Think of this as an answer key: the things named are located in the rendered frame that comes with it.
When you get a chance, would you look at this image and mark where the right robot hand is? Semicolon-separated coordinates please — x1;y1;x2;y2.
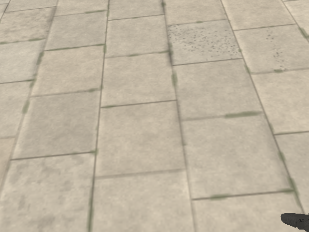
281;213;309;232

